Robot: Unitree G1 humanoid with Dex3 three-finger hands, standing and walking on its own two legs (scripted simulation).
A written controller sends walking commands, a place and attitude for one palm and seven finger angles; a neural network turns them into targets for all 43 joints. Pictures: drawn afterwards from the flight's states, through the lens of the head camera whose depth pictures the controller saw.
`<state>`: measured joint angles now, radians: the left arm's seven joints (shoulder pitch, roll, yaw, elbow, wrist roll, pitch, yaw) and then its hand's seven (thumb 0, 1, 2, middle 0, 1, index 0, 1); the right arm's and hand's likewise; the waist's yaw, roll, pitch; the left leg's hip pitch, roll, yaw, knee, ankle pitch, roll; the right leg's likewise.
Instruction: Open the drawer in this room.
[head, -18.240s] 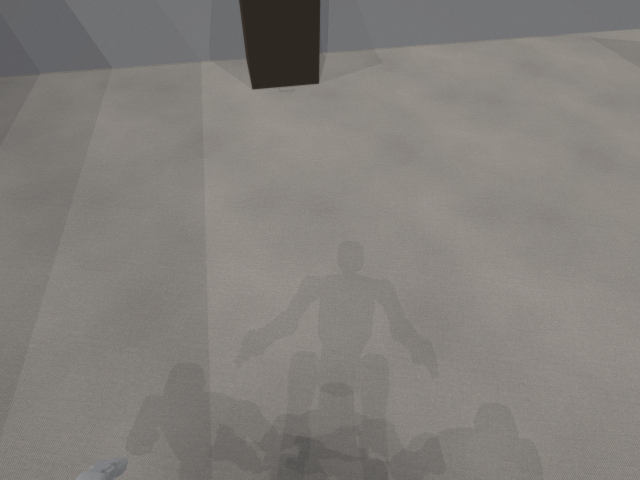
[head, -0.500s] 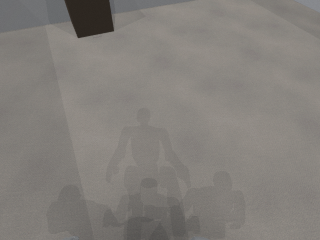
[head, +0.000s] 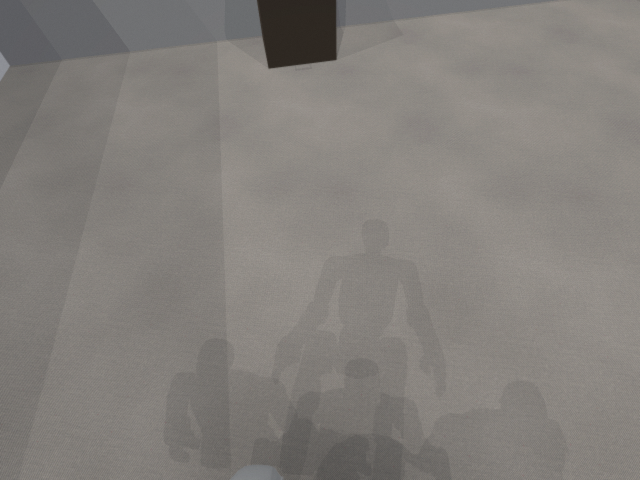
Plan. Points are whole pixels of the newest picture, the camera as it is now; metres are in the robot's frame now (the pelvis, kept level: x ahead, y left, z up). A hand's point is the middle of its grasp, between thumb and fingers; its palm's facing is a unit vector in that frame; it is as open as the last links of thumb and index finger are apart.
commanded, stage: turn or walk to find it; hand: left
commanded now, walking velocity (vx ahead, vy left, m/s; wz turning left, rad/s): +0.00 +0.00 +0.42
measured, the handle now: out of the picture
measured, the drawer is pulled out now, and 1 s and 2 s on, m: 0.00 0.00 0.00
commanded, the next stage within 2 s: stand and wait in 0.56 s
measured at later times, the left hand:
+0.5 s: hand out of the picture +0.04 +0.25 -0.16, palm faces +0.22 -0.94 -0.25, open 7.4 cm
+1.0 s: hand out of the picture -0.11 +0.17 -0.17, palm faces +0.41 -0.90 -0.16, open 7.4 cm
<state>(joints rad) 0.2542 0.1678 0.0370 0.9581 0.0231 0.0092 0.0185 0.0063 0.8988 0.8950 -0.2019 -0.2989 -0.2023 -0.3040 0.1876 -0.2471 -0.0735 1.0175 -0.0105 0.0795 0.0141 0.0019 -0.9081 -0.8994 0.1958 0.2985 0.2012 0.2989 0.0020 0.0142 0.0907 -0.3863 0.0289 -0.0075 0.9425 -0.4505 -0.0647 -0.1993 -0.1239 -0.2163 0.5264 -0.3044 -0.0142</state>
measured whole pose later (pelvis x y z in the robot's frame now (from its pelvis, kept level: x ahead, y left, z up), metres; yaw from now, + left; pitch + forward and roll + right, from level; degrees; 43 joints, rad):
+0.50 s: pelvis -0.01 +0.03 +0.00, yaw +11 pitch +0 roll +0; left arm 0.14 0.22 0.05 0.94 0.01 0.05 0.01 0.01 0.90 0.90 -0.20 -0.30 -0.20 -0.30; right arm 0.18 -0.19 -0.05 0.97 -0.02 0.03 0.00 0.00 -0.90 -0.90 0.20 0.30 0.21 0.30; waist -0.02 0.00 0.06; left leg -0.24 -0.05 -0.06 0.47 -0.23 0.03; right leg -0.38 -0.06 -0.03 0.84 -0.45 0.07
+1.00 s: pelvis +0.03 +0.06 +0.00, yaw +17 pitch +0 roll +0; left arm 0.47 0.13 0.04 1.13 0.03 -0.03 0.00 0.01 0.90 0.90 -0.20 -0.30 -0.20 -0.30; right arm 0.20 -0.20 -0.06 1.05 -0.02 0.00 0.03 0.00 -0.91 -0.90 0.20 0.30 0.20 0.30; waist 0.06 0.00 0.03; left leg -0.34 0.07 0.08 0.63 -0.32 -0.03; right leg -0.08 -0.07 -0.09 0.39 -0.31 0.03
